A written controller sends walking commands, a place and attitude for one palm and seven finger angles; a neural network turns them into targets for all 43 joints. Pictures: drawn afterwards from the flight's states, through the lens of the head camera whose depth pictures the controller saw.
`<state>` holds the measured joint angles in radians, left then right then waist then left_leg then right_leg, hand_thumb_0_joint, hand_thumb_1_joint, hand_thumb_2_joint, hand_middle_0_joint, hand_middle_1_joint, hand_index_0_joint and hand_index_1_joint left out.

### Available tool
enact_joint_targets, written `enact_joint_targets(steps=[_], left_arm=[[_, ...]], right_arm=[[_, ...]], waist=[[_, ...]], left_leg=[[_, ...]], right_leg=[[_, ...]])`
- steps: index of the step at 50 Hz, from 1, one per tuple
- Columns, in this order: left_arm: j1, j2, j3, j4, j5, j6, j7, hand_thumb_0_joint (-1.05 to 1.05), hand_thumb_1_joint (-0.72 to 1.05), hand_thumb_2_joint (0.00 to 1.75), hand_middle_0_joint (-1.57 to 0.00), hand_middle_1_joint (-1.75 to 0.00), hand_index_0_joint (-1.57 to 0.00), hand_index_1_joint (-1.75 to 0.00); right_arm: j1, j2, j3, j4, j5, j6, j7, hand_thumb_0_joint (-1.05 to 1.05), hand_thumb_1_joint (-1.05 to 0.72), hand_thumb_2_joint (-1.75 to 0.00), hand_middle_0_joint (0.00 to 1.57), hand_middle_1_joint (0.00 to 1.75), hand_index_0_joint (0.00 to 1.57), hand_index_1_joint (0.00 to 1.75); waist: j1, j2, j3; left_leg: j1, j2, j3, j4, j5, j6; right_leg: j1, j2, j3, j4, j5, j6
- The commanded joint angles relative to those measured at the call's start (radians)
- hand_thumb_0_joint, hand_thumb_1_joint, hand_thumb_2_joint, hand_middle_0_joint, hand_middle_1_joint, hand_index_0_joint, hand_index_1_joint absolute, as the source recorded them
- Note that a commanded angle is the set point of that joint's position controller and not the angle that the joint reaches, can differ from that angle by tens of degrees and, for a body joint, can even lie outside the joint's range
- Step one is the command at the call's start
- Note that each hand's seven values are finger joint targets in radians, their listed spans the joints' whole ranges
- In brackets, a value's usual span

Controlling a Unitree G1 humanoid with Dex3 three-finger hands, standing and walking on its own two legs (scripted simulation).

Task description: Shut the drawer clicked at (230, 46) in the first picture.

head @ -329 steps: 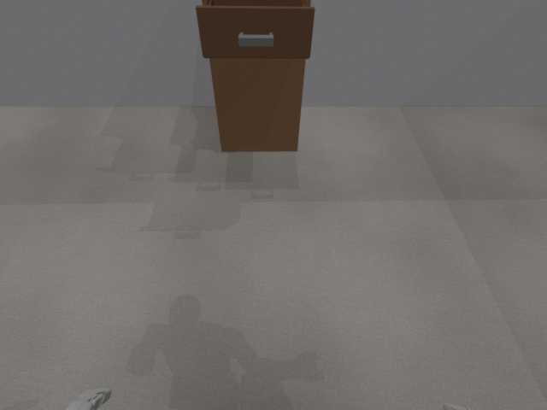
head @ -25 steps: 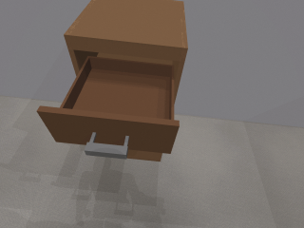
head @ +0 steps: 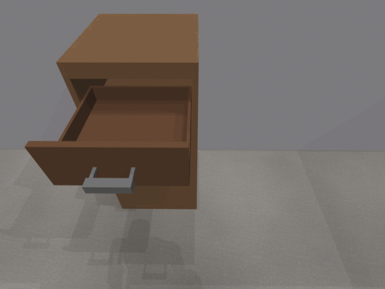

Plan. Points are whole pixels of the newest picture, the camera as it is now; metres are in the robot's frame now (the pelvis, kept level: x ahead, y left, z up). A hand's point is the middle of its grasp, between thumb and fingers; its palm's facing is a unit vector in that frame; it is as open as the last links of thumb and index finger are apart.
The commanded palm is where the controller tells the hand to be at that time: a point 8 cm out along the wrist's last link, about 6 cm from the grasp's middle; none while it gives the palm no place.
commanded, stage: come to a stop and stand still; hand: left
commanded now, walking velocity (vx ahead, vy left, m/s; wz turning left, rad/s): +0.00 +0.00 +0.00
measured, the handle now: (111, 178) +0.37 +0.22 +0.00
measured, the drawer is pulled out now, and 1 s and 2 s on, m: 0.30 0.30 0.30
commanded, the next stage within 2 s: look again from close up in 0.18 s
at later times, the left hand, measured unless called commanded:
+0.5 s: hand out of the picture +0.01 +0.20 -0.19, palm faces +0.04 -0.98 -0.18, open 7.4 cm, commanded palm none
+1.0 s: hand out of the picture +0.02 +0.24 -0.18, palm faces -0.01 -0.98 -0.20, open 7.4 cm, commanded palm none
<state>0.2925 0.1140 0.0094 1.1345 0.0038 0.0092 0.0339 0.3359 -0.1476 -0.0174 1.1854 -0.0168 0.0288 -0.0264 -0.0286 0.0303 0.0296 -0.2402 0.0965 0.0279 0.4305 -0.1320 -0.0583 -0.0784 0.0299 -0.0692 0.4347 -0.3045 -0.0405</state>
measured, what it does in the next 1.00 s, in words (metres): shifts its weight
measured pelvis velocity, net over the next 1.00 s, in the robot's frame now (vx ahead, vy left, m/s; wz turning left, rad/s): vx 0.03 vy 0.06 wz -0.02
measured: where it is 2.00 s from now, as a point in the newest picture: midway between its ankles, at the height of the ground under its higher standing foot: outside the picture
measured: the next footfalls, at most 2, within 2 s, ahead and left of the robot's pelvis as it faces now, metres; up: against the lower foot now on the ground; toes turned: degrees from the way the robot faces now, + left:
right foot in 1.54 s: +0.09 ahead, -0.11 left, +0.00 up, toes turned -3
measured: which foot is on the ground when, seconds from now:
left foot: down 0.00-1.00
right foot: down 0.00-1.00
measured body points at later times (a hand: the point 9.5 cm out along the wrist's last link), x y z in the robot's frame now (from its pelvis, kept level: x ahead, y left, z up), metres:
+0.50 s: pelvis +0.02 +0.04 -0.01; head +0.03 +0.05 +0.44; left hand +0.01 +0.25 -0.17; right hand +0.03 -0.19 -0.16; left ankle +0.04 +0.14 -0.74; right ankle -0.04 -0.09 -0.74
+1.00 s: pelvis +0.03 +0.06 +0.00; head +0.05 +0.07 +0.45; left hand +0.02 +0.29 -0.16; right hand +0.07 -0.17 -0.15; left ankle +0.04 +0.14 -0.74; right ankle -0.04 -0.09 -0.74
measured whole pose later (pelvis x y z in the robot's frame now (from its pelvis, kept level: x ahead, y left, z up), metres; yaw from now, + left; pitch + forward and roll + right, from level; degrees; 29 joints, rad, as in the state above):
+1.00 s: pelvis +0.03 +0.06 +0.00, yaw -1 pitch +0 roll +1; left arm 0.31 0.19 -0.01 1.07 0.02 0.01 0.03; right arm 0.22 -0.17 0.01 1.07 -0.02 -0.01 -0.02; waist 0.01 -0.04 0.03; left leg -0.25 -0.04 0.10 0.49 -0.25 0.07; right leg -0.13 -0.08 -0.02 0.49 -0.36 0.03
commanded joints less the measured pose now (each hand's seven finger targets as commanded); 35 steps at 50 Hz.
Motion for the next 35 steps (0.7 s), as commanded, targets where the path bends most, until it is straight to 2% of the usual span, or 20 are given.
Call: enact_joint_targets(steps=[1,5,13,14,15,16,17,18,19,20,21,22,23,24,25,26,29,30,32,35], left_arm=[[0.048,0.124,0.022,-0.028,0.0,-0.01,0.006,0.0,0.9,0.9,-0.2,-0.3,-0.2,-0.3],[0.063,0.109,0.022,-0.025,-0.002,-0.014,0.005,0.0,0.9,0.9,-0.2,-0.3,-0.2,-0.3],[0.107,0.081,0.018,-0.009,0.0,-0.019,0.008,0.0,0.9,0.9,-0.2,-0.3,-0.2,-0.3],[0.187,0.111,0.011,0.005,0.02,-0.058,0.043,0.0,0.9,0.9,-0.2,-0.3,-0.2,-0.3],[0.15,0.155,0.015,-0.041,0.026,-0.074,0.036,0.0,0.9,0.9,-0.2,-0.3,-0.2,-0.3],[0.122,0.162,0.024,-0.066,0.027,-0.072,0.03,0.0,0.9,0.9,-0.2,-0.3,-0.2,-0.3],[0.112,0.159,0.02,-0.067,0.027,-0.07,0.028,0.0,0.9,0.9,-0.2,-0.3,-0.2,-0.3],[0.091,0.143,0.017,-0.083,0.026,-0.07,0.028,0.0,0.9,0.9,-0.2,-0.3,-0.2,-0.3],[0.081,0.136,0.015,-0.093,0.021,-0.066,0.028,0.0,0.9,0.9,-0.2,-0.3,-0.2,-0.3],[0.08,0.12,0.01,-0.099,0.018,-0.06,0.029,0.0,0.9,0.9,-0.2,-0.3,-0.2,-0.3],[0.094,0.102,0.011,-0.106,0.015,-0.051,0.03,0.0,0.9,0.9,-0.2,-0.3,-0.2,-0.3],[0.119,0.083,0.008,-0.101,0.012,-0.042,0.032,0.0,0.9,0.9,-0.2,-0.3,-0.2,-0.3],[0.123,0.086,0.003,-0.097,0.012,-0.035,0.029,0.0,0.9,0.9,-0.2,-0.3,-0.2,-0.3],[0.123,0.093,0.003,-0.093,0.014,-0.028,0.026,0.0,0.9,0.9,-0.2,-0.3,-0.2,-0.3],[0.124,0.101,0.003,-0.093,0.016,-0.024,0.023,0.0,0.9,0.9,-0.2,-0.3,-0.2,-0.3],[0.116,0.109,0.002,-0.097,0.019,-0.021,0.02,0.0,0.9,0.9,-0.2,-0.3,-0.2,-0.3],[0.1,0.123,-0.002,-0.103,0.017,-0.018,0.014,0.0,0.9,0.9,-0.2,-0.3,-0.2,-0.3],[0.092,0.127,-0.001,-0.108,0.018,-0.019,0.012,0.0,0.9,0.9,-0.2,-0.3,-0.2,-0.3],[0.089,0.137,-0.001,-0.115,0.017,-0.018,0.011,0.0,0.9,0.9,-0.2,-0.3,-0.2,-0.3],[0.082,0.149,-0.004,-0.115,0.016,-0.018,0.008,0.0,0.9,0.9,-0.2,-0.3,-0.2,-0.3]], right_arm=[[0.034,-0.048,-0.008,-0.027,0.001,-0.011,-0.004,0.0,-0.9,-0.9,0.2,0.3,0.2,0.3],[0.055,-0.037,-0.007,-0.023,0.001,-0.019,-0.009,0.0,-0.9,-0.9,0.2,0.3,0.2,0.3],[0.054,-0.042,-0.01,-0.029,0.007,-0.032,-0.018,0.0,-0.9,-0.9,0.2,0.3,0.2,0.3],[-0.11,-0.06,0.0,-0.119,0.01,-0.055,-0.004,0.0,-0.9,-0.9,0.2,0.3,0.2,0.3],[-0.036,-0.01,-0.001,-0.156,0.006,-0.041,0.005,0.0,-0.9,-0.9,0.2,0.3,0.2,0.3],[-0.039,-0.014,-0.003,-0.16,-0.004,-0.037,0.008,0.0,-0.9,-0.9,0.2,0.3,0.2,0.3],[-0.012,-0.011,-0.001,-0.16,0.004,-0.036,0.008,0.0,-0.9,-0.9,0.2,0.3,0.2,0.3],[0.015,-0.016,0.0,-0.162,0.006,-0.041,0.01,0.0,-0.9,-0.9,0.2,0.3,0.2,0.3],[0.031,-0.022,0.0,-0.162,0.007,-0.048,0.009,0.0,-0.9,-0.9,0.2,0.3,0.2,0.3],[0.048,-0.046,0.001,-0.155,0.009,-0.056,0.007,0.0,-0.9,-0.9,0.2,0.3,0.2,0.3],[0.056,-0.07,-0.001,-0.146,0.004,-0.067,0.004,0.0,-0.9,-0.9,0.2,0.3,0.2,0.3],[0.04,-0.1,-0.001,-0.148,0.003,-0.066,-0.002,0.0,-0.9,-0.9,0.2,0.3,0.2,0.3],[0.021,-0.108,0.0,-0.152,0.002,-0.063,-0.005,0.0,-0.9,-0.9,0.2,0.3,0.2,0.3],[-0.01,-0.106,0.001,-0.16,0.004,-0.059,-0.006,0.0,-0.9,-0.9,0.2,0.3,0.2,0.3],[-0.029,-0.109,0.001,-0.173,0.004,-0.054,-0.005,0.0,-0.9,-0.9,0.2,0.3,0.2,0.3],[-0.038,-0.114,0.0,-0.176,0.003,-0.053,-0.002,0.0,-0.9,-0.9,0.2,0.3,0.2,0.3],[-0.05,-0.129,0.0,-0.189,0.002,-0.049,0.002,0.0,-0.9,-0.9,0.2,0.3,0.2,0.3],[-0.05,-0.135,-0.002,-0.191,0.002,-0.051,0.004,0.0,-0.9,-0.9,0.2,0.3,0.2,0.3],[-0.055,-0.149,-0.002,-0.189,0.001,-0.054,0.004,0.0,-0.9,-0.9,0.2,0.3,0.2,0.3],[-0.07,-0.16,-0.002,-0.192,0.003,-0.056,0.005,0.0,-0.9,-0.9,0.2,0.3,0.2,0.3]], waist=[[0.015,-0.068,0.15],[0.014,-0.029,0.107],[0.023,-0.023,0.053],[0.083,-0.065,0.103],[0.006,-0.088,0.05],[0.018,-0.035,0.034],[0.005,-0.115,-0.004],[-0.007,-0.146,-0.038],[-0.011,-0.16,-0.062],[-0.014,-0.123,-0.074],[0.005,-0.035,-0.08],[0.022,0.002,-0.037],[0.028,0.07,-0.015],[0.039,0.094,0.035],[0.042,0.056,0.069],[0.042,0.057,0.083],[0.036,-0.009,0.083],[0.034,-0.012,0.064],[0.037,0.022,0.02],[0.039,0.008,-0.001]], left_leg=[[0.05,0.001,-0.007,0.001,-0.03,0.033],[0.051,0.006,-0.015,0.002,0.013,0.033],[0.08,0.022,-0.027,-0.013,0.1,0.044],[-0.084,-0.01,0.022,0.25,-0.012,0.024],[-0.128,-0.04,-0.018,0.294,-0.203,0.054],[-0.119,-0.036,0.01,0.279,-0.194,0.064],[-0.102,-0.034,0.022,0.264,-0.22,0.065],[-0.064,-0.051,0.028,0.211,-0.173,0.063],[-0.011,-0.056,0.023,0.139,-0.105,0.065],[0.034,-0.037,-0.011,0.08,0.013,0.074],[0.061,0.004,-0.041,0.077,0.185,0.087],[0.045,0.049,-0.088,0.074,0.254,0.113],[0.026,0.056,-0.116,0.046,0.24,0.129],[-0.016,0.05,-0.13,0.014,0.176,0.137],[-0.048,0.039,-0.128,-0.004,0.084,0.135],[-0.059,0.033,-0.128,-0.021,0.043,0.13],[-0.057,0.015,-0.129,-0.057,-0.098,0.123],[-0.04,0.016,-0.132,-0.063,-0.09,0.123],[-0.006,0.027,-0.142,-0.078,-0.047,0.127],[0.025,0.029,-0.141,-0.088,-0.027,0.127]], right_leg=[[-0.259,-0.154,0.151,-0.233,-0.136,-0.014],[-0.219,-0.146,0.139,-0.199,-0.06,-0.015],[-0.149,-0.128,0.104,-0.137,0.143,0.0],[-0.151,-0.216,0.234,-0.151,0.737,0.075],[-0.102,-0.259,0.197,-0.097,0.755,0.039],[-0.06,-0.27,0.181,-0.065,0.839,-0.01],[-0.062,-0.251,0.149,-0.059,0.685,-0.048],[-0.051,-0.22,0.126,-0.037,0.63,-0.059],[-0.051,-0.192,0.11,-0.001,0.567,-0.052],[-0.062,-0.151,0.095,0.049,0.465,-0.033],[-0.074,-0.122,0.066,0.081,0.345,-0.015],[-0.116,-0.097,0.067,0.06,0.194,-0.003],[-0.121,-0.086,0.054,0.05,0.075,0.006],[-0.126,-0.084,0.049,0.031,0.017,0.011],[-0.134,-0.083,0.057,0.013,-0.002,0.008],[-0.136,-0.087,0.058,0.01,-0.003,0.008],[-0.15,-0.098,0.067,-0.007,-0.016,0.011],[-0.146,-0.1,0.065,-0.002,-0.005,0.013],[-0.128,-0.1,0.055,0.008,0.002,0.02],[-0.128,-0.106,0.057,0.0,0.021,0.025]])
